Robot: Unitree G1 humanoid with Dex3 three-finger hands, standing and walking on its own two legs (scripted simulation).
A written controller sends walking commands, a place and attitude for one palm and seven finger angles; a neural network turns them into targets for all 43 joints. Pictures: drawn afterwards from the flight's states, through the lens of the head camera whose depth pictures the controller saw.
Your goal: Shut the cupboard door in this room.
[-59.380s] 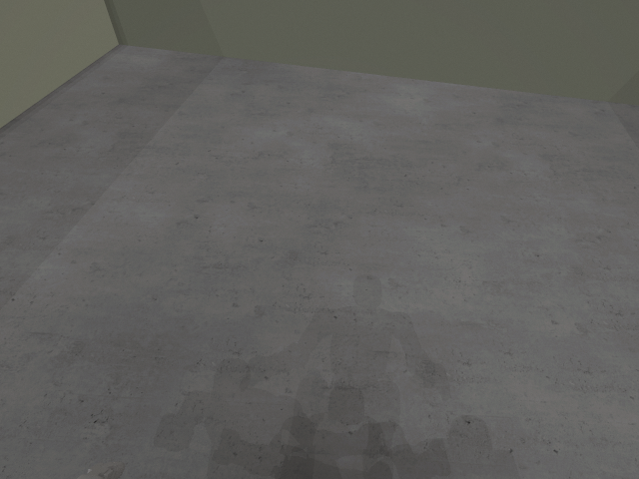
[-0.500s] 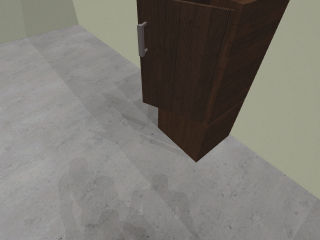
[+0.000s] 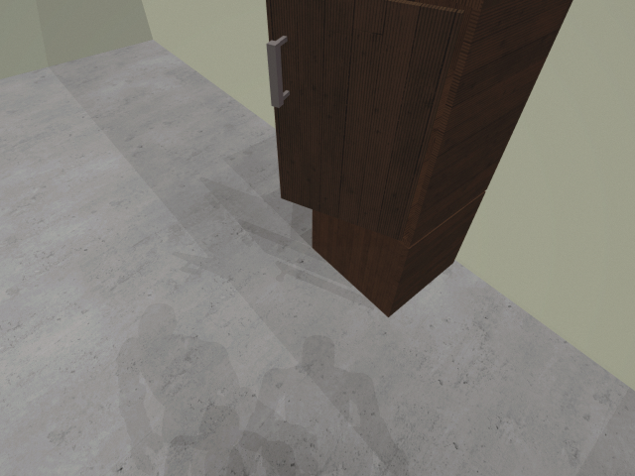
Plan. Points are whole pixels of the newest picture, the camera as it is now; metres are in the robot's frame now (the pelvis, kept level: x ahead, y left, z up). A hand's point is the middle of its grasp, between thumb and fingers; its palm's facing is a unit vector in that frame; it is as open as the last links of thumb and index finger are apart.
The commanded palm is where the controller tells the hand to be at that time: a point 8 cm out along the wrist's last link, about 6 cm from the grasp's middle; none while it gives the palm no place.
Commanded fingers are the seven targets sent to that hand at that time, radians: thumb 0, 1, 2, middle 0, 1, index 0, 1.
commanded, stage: walk to a spot facing it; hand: left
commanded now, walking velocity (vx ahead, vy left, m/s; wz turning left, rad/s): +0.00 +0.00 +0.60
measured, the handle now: (280, 72) +0.90 +0.13 +0.08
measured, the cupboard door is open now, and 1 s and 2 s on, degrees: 23 23 23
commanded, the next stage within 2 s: none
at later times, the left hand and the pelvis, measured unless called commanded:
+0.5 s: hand out of the picture +0.03 +0.23 -0.18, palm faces +0.26 -0.93 -0.26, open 7.4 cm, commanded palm none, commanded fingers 0.00 0.90 0.90 -0.20 -0.30 -0.20 -0.30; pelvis +0.00 +0.00 -0.01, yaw +15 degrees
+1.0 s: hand out of the picture -0.06 +0.15 -0.18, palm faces +0.59 -0.76 -0.26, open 7.4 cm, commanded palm none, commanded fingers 0.00 0.90 0.90 -0.20 -0.30 -0.20 -0.30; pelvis +0.03 -0.04 -0.02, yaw +37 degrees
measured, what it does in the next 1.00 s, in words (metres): steps on the spot, turning left: right foot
